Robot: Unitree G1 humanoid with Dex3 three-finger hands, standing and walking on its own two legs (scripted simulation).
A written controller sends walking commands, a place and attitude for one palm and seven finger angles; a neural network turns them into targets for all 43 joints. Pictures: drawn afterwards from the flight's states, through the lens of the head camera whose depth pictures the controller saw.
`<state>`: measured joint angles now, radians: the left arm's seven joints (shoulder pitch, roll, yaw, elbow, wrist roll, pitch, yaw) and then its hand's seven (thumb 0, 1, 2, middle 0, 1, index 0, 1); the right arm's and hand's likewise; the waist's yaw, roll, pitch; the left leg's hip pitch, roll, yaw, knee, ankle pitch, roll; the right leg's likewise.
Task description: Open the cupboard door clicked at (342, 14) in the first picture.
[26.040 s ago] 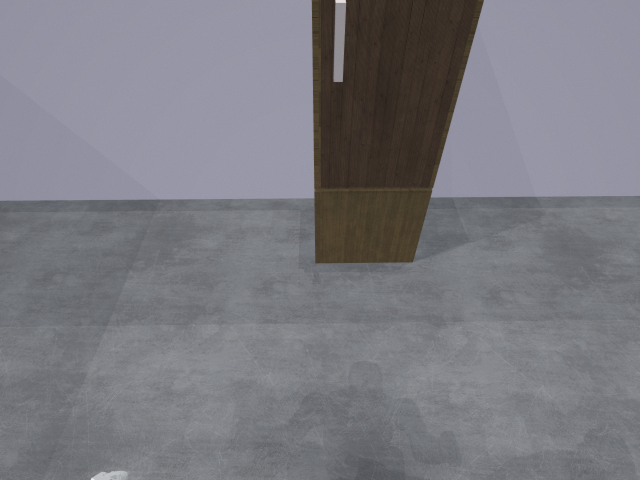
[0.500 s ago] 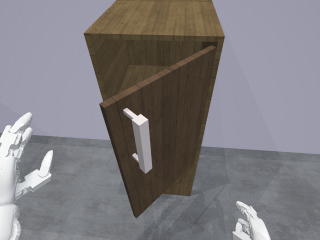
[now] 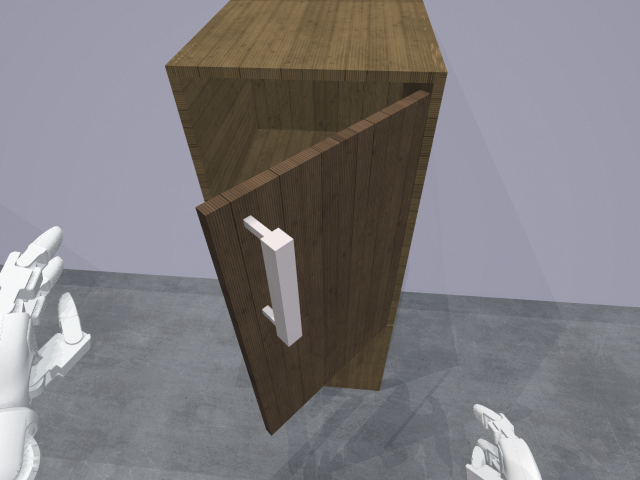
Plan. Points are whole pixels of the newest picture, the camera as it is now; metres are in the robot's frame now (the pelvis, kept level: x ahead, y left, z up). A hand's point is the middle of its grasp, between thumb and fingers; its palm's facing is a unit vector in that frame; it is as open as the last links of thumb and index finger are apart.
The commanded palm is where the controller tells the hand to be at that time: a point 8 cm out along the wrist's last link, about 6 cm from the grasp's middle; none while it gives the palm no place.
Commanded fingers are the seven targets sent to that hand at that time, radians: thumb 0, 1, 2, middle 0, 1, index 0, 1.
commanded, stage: step back with the hand held close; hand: left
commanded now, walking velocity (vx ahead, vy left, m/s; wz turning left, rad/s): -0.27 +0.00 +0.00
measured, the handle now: (272, 284) +0.30 +0.10 +0.12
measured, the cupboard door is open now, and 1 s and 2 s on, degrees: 50 50 50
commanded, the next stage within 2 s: stop stepping back and stand still in 1.12 s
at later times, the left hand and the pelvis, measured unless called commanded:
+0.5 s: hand (46, 373) +0.15 +0.27 +0.15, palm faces +0.36 -0.76 -0.54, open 7.4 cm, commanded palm +0.09 +0.32 +0.17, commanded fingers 0.00 0.90 0.90 -0.20 -0.30 -0.20 -0.30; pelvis -0.06 +0.02 -0.01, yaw -2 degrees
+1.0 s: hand (17, 450) +0.09 +0.25 +0.16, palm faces +0.38 -0.80 -0.46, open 7.4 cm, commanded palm +0.02 +0.30 +0.17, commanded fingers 0.00 0.90 0.90 -0.20 -0.30 -0.20 -0.30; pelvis -0.13 +0.01 -0.01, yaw -3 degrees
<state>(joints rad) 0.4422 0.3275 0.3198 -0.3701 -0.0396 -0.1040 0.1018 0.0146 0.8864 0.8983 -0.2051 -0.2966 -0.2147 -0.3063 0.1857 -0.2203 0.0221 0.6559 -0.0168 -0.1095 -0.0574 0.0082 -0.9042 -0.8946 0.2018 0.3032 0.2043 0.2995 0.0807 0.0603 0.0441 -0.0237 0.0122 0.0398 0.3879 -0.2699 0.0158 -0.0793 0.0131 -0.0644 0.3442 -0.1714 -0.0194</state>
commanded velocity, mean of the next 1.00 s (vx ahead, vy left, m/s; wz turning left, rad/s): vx -0.30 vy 0.00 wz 0.03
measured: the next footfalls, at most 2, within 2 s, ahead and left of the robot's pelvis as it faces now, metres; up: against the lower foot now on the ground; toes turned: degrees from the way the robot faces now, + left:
right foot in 0.92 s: -0.12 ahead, -0.09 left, +0.00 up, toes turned -2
left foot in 1.16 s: -0.12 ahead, +0.14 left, +0.00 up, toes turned +0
